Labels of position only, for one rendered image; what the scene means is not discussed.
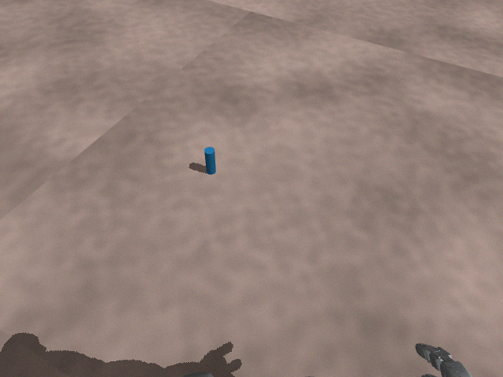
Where can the can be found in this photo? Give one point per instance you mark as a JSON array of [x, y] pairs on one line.
[[210, 160]]

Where can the right robot hand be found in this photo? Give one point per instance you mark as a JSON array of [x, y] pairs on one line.
[[442, 361]]

